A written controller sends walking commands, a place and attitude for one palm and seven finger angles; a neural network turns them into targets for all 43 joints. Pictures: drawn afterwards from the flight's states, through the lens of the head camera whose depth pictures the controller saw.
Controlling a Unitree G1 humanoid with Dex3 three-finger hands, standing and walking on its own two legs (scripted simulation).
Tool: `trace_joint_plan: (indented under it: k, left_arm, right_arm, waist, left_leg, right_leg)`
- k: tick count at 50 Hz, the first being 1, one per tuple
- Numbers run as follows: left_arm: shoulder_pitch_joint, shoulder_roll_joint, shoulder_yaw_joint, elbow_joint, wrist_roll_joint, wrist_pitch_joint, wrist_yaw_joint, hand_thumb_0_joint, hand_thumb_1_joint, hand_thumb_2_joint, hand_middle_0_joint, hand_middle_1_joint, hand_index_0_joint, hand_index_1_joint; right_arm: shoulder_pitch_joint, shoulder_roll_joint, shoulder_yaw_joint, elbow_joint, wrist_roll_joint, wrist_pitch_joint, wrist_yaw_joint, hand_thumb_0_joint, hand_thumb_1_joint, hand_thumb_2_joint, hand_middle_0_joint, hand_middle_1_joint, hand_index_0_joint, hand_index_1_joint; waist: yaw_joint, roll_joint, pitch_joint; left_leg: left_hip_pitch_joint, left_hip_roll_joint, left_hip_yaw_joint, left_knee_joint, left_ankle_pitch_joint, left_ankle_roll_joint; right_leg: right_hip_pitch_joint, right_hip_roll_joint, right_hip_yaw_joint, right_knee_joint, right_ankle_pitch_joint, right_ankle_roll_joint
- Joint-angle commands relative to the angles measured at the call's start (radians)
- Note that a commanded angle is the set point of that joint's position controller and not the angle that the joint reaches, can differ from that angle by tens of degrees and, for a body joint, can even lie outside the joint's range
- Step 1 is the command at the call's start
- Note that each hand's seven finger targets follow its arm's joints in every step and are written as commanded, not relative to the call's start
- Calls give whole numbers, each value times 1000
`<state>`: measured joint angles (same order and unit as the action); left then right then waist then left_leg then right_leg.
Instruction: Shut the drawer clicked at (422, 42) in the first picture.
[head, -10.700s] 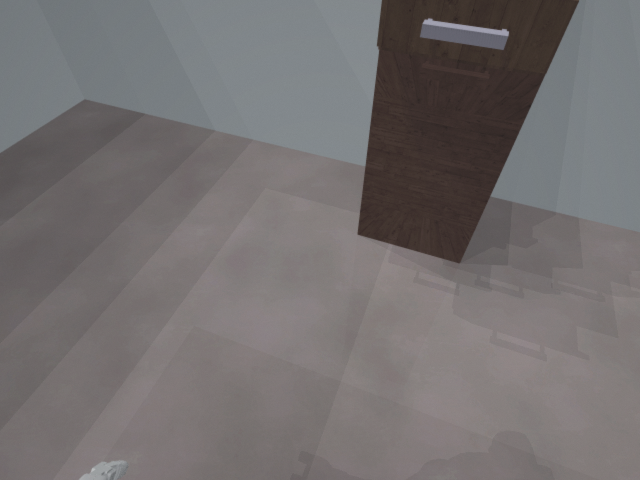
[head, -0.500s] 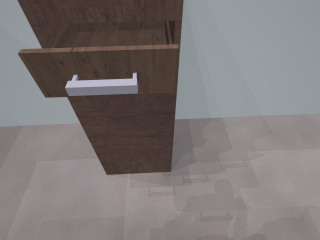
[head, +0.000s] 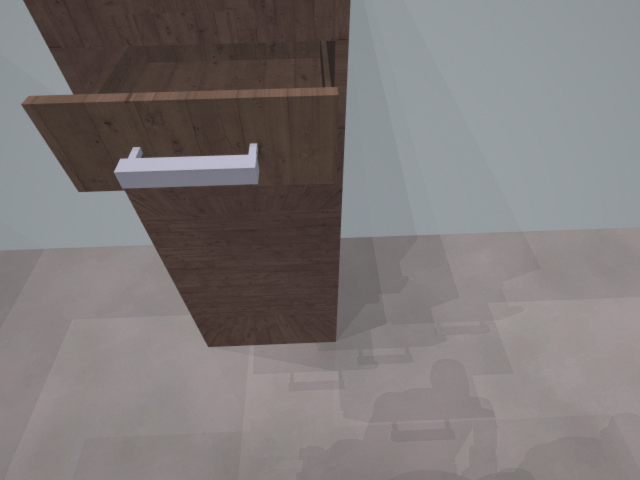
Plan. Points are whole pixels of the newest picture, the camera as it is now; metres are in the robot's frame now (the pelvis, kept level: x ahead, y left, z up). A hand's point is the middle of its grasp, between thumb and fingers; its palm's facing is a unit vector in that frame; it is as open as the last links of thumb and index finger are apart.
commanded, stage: raise the hand and make a fist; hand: left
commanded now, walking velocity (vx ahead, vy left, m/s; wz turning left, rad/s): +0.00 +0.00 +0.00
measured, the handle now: (192, 161) +0.46 +0.20 +0.15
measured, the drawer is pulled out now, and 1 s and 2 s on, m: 0.15 0.15 0.15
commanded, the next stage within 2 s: bring the fist close to the handle in 1.84 s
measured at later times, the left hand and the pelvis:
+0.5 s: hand (167, 423) +0.17 +0.18 +0.04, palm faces +0.17 -0.98 -0.03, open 5.3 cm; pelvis -0.03 -0.02 -0.04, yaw +4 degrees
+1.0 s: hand (167, 317) +0.24 +0.17 +0.15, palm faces +0.06 -1.00 -0.05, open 3.2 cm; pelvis -0.02 +0.01 -0.01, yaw +2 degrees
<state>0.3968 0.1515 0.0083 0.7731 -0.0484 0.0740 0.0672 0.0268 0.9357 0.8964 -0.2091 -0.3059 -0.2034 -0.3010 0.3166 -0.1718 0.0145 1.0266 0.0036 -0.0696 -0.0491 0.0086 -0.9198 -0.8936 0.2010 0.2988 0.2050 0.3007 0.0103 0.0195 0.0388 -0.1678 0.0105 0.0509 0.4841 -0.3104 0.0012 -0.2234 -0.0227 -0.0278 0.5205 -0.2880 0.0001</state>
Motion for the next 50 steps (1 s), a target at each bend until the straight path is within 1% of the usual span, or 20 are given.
trace_joint_plan:
  k: [1, 2, 3, 4, 7, 9, 10, 13, 15, 18, 20, 23, 27, 30, 32, 40, 43, 45, 47, 50]
  left_arm:
    - [-50, -47, -74, -866, -105, -127, 81, 0, 900, 900, -280, -387, -280, -387]
    - [-122, 35, -15, -954, -109, -170, 74, 0, 900, 900, -300, -408, -300, -408]
    - [-104, 76, 32, -969, -99, -217, 60, 0, 900, 900, -320, -430, -320, -430]
    - [-48, 50, 48, -920, -102, -268, 34, 0, 900, 900, -340, -452, -340, -452]
    - [150, -12, 81, -715, -149, -465, -135, 0, 900, 900, -400, -517, -400, -517]
    - [185, 32, 149, -688, -204, -607, -287, 0, 900, 900, -440, -560, -440, -560]
    - [228, 112, 241, -656, -210, -605, -325, 0, 900, 900, -460, -582, -460, -582]
    - [103, 167, 254, -874, -232, -462, -343, 0, 900, 900, -520, -647, -520, -647]
    - [-9, 160, 246, -994, -242, -401, -295, 0, 900, 900, -560, -690, -560, -690]
    - [-188, 160, 228, -1166, -202, -440, -213, 0, 900, 900, -620, -755, -620, -755]
    - [-347, 135, 137, -1269, -180, -493, -199, 0, 900, 900, -660, -798, -660, -798]
    - [-359, 113, 64, -1202, -174, -494, -240, 0, 900, 900, -720, -863, -720, -863]
    - [-340, 170, 115, -1055, -187, -346, -288, 0, 900, 900, -800, -950, -800, -950]
    - [-287, 220, 226, -988, -211, -226, -261, 0, 900, 900, -860, -1015, -860, -1015]
    - [-322, 205, 244, -1065, -224, -194, -232, 0, 900, 900, -900, -1058, -900, -1058]
    - [-353, 159, 186, -1225, -201, -162, -195, 0, 900, 900, -1060, -1232, -1060, -1232]
    - [-429, 135, 141, -1283, -185, -100, -185, 0, 900, 900, -1120, -1297, -1120, -1297]
    - [-465, 173, 175, -1287, -174, -61, -162, 0, 900, 900, -1160, -1340, -1160, -1340]
    - [-499, 152, 157, -1329, -168, -23, -150, 0, 900, 900, -1200, -1383, -1200, -1383]
    - [-609, 146, 140, -1317, -158, 33, -130, 0, 900, 900, -1260, -1448, -1260, -1448]
  right_arm:
    - [-93, -142, -47, -279, 57, -245, -48, 0, -900, -900, 200, 300, 200, 300]
    - [-135, -179, -60, -339, 52, -267, -48, 0, -900, -900, 200, 300, 200, 300]
    - [-120, -194, -69, -363, 30, -279, -46, 0, -900, -900, 200, 300, 200, 300]
    - [-120, -185, -72, -394, 13, -286, -42, 0, -900, -900, 200, 300, 200, 300]
    - [-157, -173, -88, -479, -1, -297, 0, 0, -900, -900, 200, 300, 200, 300]
    - [-173, -189, -101, -537, -4, -286, 30, 0, -900, -900, 200, 300, 200, 300]
    - [-171, -194, -114, -575, 10, -269, 36, 0, -900, -900, 200, 300, 200, 300]
    - [-220, -189, -93, -707, 34, -210, 19, 0, -900, -900, 200, 300, 200, 300]
    - [-198, -175, -81, -726, 32, -184, 3, 0, -900, -900, 200, 300, 200, 300]
    - [-125, -159, -69, -704, 19, -187, -1, 0, -900, -900, 200, 300, 200, 300]
    - [-110, -166, -53, -679, 9, -206, -1, 0, -900, -900, 200, 300, 200, 300]
    - [-111, -178, -34, -641, 18, -241, -7, 0, -900, -900, 200, 300, 200, 300]
    - [-147, -189, -16, -630, 36, -243, -24, 0, -900, -900, 200, 300, 200, 300]
    - [-174, -183, -7, -635, 36, -234, -29, 0, -900, -900, 200, 300, 200, 300]
    - [-190, -167, 0, -640, 34, -234, -23, 0, -900, -900, 200, 300, 200, 300]
    - [-188, -165, 0, -624, 36, -265, -2, 0, -900, -900, 200, 300, 200, 300]
    - [-187, -166, 1, -619, 42, -270, -9, 0, -900, -900, 200, 300, 200, 300]
    - [-196, -169, 1, -607, 41, -267, -16, 0, -900, -900, 200, 300, 200, 300]
    - [-212, -162, 7, -610, 41, -261, -17, 0, -900, -900, 200, 300, 200, 300]
    - [-237, -160, 16, -595, 44, -241, -21, 0, -900, -900, 200, 300, 200, 300]
  waist:
    - [-41, 117, -145]
    - [-50, 72, -74]
    - [-69, -28, -114]
    - [-62, -133, -95]
    - [23, -270, -63]
    - [44, -249, -105]
    - [78, -191, -150]
    - [86, -90, -246]
    - [52, -88, -241]
    - [3, 30, -272]
    - [-54, 37, -288]
    - [-68, 77, -249]
    - [-23, 10, -239]
    - [38, -60, -268]
    - [57, -38, -284]
    - [43, -40, -235]
    - [35, 10, -217]
    - [38, -40, -214]
    - [48, 15, -235]
    - [42, -17, -216]
  left_leg:
    - [5, 28, -59, -26, 381, 4]
    - [-55, 10, -74, 6, 270, 10]
    - [-89, -5, -67, 43, 198, 18]
    - [-147, -13, -68, 81, 163, 22]
    - [-355, -32, -42, 195, 56, 1]
    - [-457, -47, -27, 283, 14, -11]
    - [-479, -58, -10, 305, 25, -6]
    - [-463, -76, 23, 301, 26, 15]
    - [-444, -65, 4, 302, 13, 19]
    - [-345, -33, -26, 305, 74, 26]
    - [-292, -22, -49, 313, 98, 34]
    - [-256, -15, -69, 289, 64, 31]
    - [-282, -23, -77, 232, 18, 28]
    - [-275, -23, -73, 184, 71, 23]
    - [-243, -24, -64, 156, 127, 21]
    - [-137, -14, -55, 83, 199, 20]
    - [-96, -15, -61, 55, 176, 17]
    - [-82, -14, -64, 43, 180, 20]
    - [-48, -20, -61, 29, 206, 17]
    - [-22, -16, -69, 9, 228, 15]
  right_leg:
    - [-61, 2, -50, 11, 146, -18]
    - [-107, 3, -50, -5, 136, -16]
    - [-146, 6, -62, -4, 92, -12]
    - [-196, 14, -74, 17, 54, -6]
    - [-292, 17, -49, 119, -64, -8]
    - [-282, 4, 1, 183, -59, -18]
    - [-226, -11, 42, 192, -32, -26]
    - [-144, -24, 96, 161, -23, -12]
    - [-178, -12, 100, 147, -57, -4]
    - [-210, 11, 60, 169, 36, -8]
    - [-252, 28, 23, 199, 80, -10]
    - [-273, 32, 1, 178, 48, -17]
    - [-187, 16, 26, 99, -34, -11]
    - [-83, 9, 21, 71, 9, -7]
    - [-42, 6, 9, 70, 93, -7]
    - [-27, 24, -37, 51, 187, -10]
    - [-43, 25, -46, 30, 153, -13]
    - [-25, 27, -42, 11, 147, -11]
    - [-1, 23, -44, 9, 178, -16]
    - [12, 27, -49, -8, 190, -18]
